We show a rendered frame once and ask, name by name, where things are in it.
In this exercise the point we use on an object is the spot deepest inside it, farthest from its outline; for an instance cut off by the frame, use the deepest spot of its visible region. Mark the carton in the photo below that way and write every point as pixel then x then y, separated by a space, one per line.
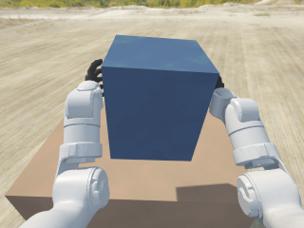
pixel 157 92

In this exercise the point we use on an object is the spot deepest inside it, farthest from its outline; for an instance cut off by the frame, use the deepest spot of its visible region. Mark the robot left upper arm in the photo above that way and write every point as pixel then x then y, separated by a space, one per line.
pixel 78 194

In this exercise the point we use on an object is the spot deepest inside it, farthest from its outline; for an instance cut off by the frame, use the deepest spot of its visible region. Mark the pedestal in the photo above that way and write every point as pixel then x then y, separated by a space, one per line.
pixel 201 193

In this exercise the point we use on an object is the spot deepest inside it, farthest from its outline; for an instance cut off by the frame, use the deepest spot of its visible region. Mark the left robot forearm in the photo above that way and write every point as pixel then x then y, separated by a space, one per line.
pixel 82 122

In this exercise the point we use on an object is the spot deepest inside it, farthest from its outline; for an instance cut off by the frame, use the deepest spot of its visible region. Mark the right robot forearm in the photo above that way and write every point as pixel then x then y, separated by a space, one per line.
pixel 251 145

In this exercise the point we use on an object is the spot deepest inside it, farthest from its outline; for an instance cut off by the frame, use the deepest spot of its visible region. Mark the robot right hand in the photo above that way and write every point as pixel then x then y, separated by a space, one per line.
pixel 219 83

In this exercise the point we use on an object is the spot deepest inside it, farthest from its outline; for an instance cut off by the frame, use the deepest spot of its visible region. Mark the robot right upper arm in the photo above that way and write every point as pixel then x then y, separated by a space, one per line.
pixel 271 197

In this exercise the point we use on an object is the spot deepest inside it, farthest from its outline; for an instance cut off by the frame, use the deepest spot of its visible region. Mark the robot left hand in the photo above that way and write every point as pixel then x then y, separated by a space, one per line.
pixel 93 72

